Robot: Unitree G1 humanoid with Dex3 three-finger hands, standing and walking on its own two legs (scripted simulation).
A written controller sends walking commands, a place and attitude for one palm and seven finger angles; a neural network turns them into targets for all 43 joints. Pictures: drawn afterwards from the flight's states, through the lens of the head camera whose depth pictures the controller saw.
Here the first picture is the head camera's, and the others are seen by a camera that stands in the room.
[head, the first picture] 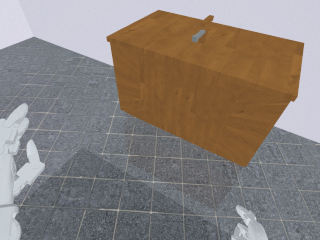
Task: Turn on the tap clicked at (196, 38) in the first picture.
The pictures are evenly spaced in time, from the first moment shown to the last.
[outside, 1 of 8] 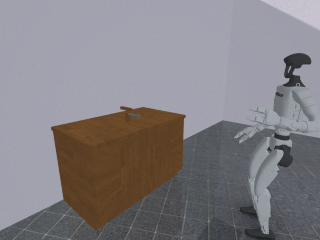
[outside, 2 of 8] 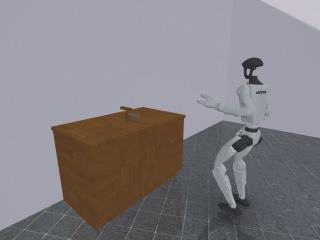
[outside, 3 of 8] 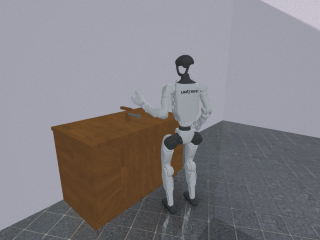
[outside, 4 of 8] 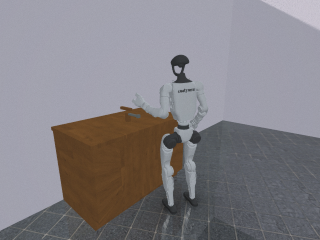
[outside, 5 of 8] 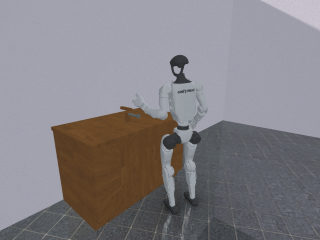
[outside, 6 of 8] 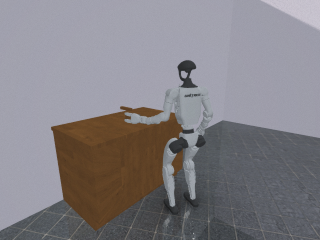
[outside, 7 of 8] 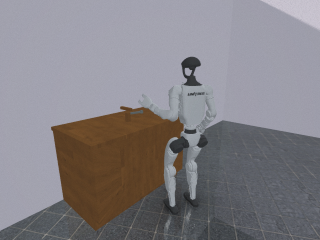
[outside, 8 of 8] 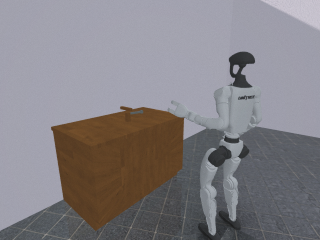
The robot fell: no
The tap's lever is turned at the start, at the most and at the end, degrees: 0 75 75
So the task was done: yes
